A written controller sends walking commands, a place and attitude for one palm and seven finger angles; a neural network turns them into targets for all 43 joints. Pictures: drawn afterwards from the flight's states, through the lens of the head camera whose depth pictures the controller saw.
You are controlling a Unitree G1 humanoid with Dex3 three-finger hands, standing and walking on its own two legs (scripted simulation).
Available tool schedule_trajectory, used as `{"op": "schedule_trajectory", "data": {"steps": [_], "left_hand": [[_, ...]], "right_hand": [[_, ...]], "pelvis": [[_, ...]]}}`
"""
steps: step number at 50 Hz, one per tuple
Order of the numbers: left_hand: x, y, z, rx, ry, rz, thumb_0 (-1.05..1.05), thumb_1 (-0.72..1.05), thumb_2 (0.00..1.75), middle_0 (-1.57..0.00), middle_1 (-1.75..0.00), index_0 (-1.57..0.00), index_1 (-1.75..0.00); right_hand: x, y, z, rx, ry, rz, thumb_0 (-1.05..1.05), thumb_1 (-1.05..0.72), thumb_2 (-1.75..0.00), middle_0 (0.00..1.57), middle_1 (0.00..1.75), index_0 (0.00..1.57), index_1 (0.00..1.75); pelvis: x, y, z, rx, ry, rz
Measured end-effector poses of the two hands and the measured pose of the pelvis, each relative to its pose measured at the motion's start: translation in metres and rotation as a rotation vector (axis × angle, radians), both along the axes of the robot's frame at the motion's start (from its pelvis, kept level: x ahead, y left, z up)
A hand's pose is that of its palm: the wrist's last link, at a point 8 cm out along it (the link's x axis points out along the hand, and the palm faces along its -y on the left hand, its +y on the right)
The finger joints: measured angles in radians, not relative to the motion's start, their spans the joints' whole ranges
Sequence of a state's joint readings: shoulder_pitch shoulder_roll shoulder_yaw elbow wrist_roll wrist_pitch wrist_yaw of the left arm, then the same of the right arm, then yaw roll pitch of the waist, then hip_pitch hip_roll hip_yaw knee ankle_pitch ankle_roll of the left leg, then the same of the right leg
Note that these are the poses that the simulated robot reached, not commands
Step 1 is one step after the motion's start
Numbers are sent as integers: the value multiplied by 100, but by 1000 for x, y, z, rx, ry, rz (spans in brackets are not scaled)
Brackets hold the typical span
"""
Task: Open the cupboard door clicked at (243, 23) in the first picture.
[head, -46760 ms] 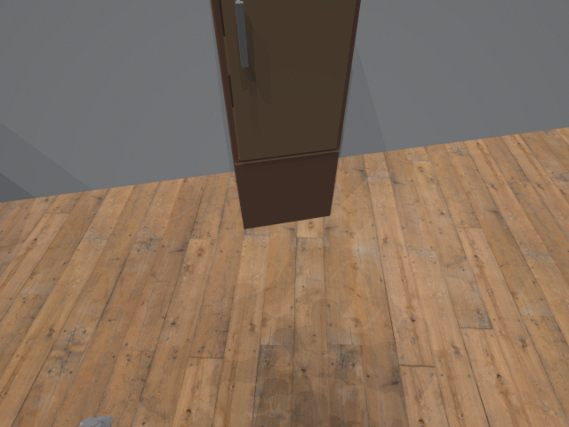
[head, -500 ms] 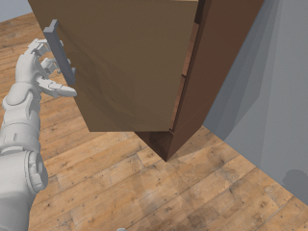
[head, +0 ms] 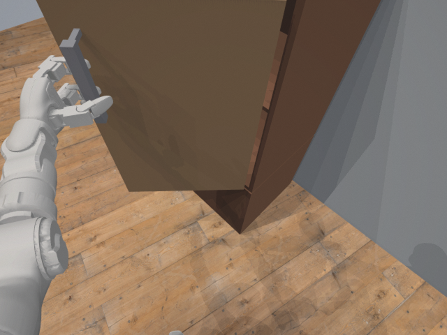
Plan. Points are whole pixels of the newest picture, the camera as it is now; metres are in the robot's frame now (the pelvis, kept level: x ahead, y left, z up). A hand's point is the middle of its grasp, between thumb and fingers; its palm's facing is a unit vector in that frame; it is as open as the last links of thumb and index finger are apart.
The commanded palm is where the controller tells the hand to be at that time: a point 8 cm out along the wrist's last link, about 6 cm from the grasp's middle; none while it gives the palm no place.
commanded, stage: close the thumb around the handle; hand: left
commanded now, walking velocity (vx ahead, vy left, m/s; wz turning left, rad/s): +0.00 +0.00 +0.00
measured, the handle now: (90, 79) +0.55 +0.22 +0.14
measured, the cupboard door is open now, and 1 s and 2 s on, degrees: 47 68 92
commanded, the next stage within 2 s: pull the door open along its arc in 0.28 s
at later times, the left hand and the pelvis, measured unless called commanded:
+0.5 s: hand (85, 105) +0.48 +0.21 +0.14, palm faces +0.00 -1.00 +0.01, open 7.1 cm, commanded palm +0.44 +0.26 +0.13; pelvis +0.00 +0.00 +0.00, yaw +0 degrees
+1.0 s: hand (94, 160) +0.36 +0.17 +0.14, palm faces +0.14 -0.99 +0.05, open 6.9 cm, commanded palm +0.30 +0.23 +0.13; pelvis +0.00 -0.01 +0.01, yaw -2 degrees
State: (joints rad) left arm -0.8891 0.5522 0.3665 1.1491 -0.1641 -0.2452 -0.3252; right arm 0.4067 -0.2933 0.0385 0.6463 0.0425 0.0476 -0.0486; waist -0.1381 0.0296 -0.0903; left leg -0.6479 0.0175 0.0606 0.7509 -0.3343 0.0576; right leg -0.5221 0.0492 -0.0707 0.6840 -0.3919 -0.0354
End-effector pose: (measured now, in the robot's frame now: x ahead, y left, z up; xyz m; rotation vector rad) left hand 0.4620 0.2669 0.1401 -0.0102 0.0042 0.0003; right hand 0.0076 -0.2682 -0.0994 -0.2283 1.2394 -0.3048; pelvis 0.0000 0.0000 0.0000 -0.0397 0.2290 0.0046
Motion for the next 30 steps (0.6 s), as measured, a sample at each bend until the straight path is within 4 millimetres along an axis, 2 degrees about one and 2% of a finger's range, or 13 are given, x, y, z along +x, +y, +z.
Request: {"op": "schedule_trajectory", "data": {"steps": [7,14,25,30], "left_hand": [[-2,-1,0,4,-6,3,0,56,76,-32,-129,-32,-128],[-4,-3,0,5,-8,8,0,57,76,-26,-130,-26,-129],[-5,-3,0,3,-4,-2,1,58,76,-26,-130,-26,-130],[-13,-4,-1,6,-17,-11,0,58,74,-26,-131,-26,-130]], "right_hand": [[0,1,-1,4,2,0,1,-90,-90,20,30,21,30],[6,2,-2,9,-6,13,1,-90,-90,20,30,21,30],[11,-1,0,2,-37,12,1,-90,-90,20,30,21,30],[13,-2,2,8,-54,-3,1,-90,-90,20,30,21,30]], "pelvis": [[1,1,0,0,0,-1],[1,1,0,0,-6,5],[-1,-1,0,3,-8,-1],[2,-1,2,7,-17,-16]]}}
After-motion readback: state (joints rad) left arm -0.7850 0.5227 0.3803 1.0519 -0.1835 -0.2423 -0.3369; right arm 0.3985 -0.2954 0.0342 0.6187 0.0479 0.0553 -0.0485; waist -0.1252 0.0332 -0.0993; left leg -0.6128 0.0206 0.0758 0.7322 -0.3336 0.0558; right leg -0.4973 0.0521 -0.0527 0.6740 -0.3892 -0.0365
